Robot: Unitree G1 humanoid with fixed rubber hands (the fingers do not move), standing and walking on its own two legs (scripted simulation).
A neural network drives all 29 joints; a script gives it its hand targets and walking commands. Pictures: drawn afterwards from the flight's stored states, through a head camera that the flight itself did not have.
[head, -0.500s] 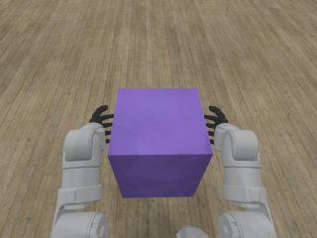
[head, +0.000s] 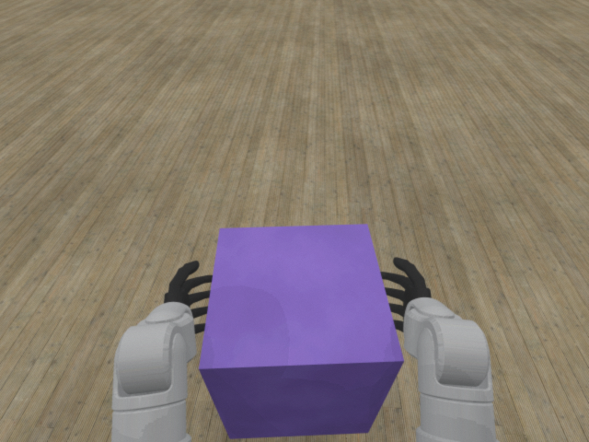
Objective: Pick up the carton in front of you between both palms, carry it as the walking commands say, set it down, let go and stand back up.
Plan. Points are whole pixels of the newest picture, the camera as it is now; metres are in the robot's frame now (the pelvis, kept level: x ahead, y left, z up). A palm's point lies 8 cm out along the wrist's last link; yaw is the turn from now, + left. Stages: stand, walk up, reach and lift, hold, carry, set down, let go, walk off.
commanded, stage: carry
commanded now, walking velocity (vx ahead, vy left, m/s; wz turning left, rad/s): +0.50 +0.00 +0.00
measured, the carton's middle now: (296, 334) +0.28 +0.00 +0.00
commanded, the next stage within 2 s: none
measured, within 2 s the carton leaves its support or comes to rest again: neither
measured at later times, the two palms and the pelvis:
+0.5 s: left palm (209, 166) +0.58 +0.17 +0.09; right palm (369, 169) +0.56 -0.13 +0.09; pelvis +0.30 +0.03 +0.00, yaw -3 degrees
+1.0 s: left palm (237, 96) +0.88 +0.15 +0.09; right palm (356, 96) +0.88 -0.15 +0.09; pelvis +0.61 +0.00 -0.01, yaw +0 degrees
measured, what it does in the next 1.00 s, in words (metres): walks ahead: left foot, then right foot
